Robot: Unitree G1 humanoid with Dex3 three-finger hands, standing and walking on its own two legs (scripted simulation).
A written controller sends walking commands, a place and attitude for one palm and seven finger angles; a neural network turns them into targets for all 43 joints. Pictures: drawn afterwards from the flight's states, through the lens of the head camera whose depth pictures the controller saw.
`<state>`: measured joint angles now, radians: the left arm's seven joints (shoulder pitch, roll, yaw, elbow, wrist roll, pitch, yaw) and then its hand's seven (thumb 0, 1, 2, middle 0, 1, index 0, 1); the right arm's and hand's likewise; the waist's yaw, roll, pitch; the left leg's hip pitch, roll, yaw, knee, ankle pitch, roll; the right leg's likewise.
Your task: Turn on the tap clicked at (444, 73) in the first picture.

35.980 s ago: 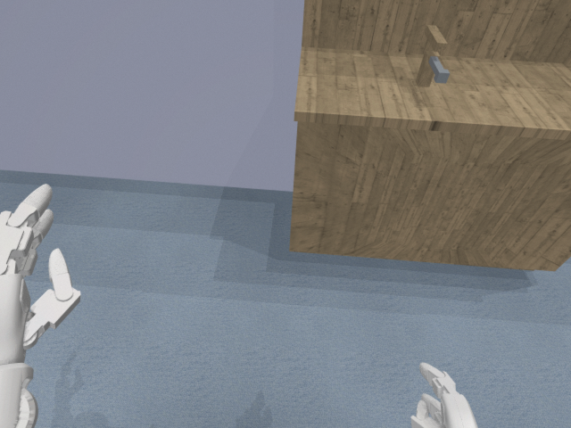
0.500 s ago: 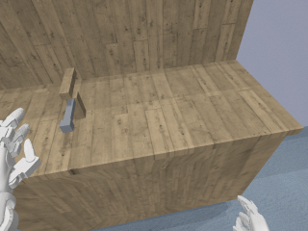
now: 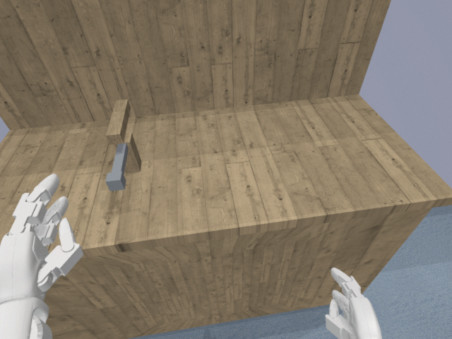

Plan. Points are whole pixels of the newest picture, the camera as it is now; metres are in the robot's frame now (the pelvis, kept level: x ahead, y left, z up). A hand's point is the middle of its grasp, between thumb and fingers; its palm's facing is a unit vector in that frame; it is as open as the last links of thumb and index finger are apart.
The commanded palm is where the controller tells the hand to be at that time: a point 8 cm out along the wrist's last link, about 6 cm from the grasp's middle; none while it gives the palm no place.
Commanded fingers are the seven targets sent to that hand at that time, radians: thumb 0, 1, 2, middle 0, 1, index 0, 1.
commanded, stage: turn the palm inward beside the body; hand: left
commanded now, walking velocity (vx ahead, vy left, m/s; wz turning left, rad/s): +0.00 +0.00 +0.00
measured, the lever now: (116, 181) +0.36 +0.27 +0.09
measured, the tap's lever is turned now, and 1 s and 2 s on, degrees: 0 0 0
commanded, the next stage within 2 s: reach beside the lever's end, fingers flat in 0.82 s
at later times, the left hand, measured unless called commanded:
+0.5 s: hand (78, 265) +0.17 +0.22 +0.14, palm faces +0.44 -0.89 -0.12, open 7.4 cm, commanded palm +0.12 +0.27 +0.15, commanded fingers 0.00 0.90 0.90 -0.20 -0.30 -0.20 -0.30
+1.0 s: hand (84, 259) +0.18 +0.22 +0.14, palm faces +0.44 -0.89 -0.12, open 7.4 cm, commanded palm +0.13 +0.26 +0.15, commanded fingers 0.00 0.90 0.90 -0.20 -0.30 -0.20 -0.30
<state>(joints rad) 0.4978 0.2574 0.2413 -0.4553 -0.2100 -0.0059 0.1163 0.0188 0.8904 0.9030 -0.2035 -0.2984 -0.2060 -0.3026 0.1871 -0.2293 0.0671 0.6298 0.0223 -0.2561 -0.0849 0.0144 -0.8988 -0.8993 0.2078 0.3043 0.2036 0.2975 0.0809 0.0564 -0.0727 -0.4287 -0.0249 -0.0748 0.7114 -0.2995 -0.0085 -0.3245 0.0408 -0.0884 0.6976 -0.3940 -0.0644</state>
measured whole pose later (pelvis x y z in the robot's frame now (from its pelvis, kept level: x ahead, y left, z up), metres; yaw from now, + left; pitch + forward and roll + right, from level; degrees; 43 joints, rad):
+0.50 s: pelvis -0.01 -0.01 -0.01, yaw +1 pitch +1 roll -1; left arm 0.56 0.24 0.22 -0.50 -0.26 0.02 0.15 0.02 0.89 0.90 -0.20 -0.30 -0.20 -0.30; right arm 0.21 -0.25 0.07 0.64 0.03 -0.30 -0.09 0.02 -0.90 -0.90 0.21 0.30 0.20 0.30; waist 0.07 0.07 -0.08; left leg -0.46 -0.02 -0.10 0.76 -0.31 -0.02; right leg -0.35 0.05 -0.11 0.73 -0.40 -0.08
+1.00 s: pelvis +0.00 -0.01 +0.00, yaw +1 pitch +1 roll -1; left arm 0.55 0.23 0.22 -0.49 -0.26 0.02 0.14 0.02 0.89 0.90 -0.20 -0.30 -0.20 -0.30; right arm 0.21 -0.25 0.06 0.63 0.03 -0.30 -0.09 0.02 -0.90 -0.90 0.21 0.30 0.20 0.30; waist 0.08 0.07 -0.09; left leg -0.46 -0.02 -0.09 0.75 -0.31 -0.02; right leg -0.34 0.05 -0.11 0.72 -0.41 -0.08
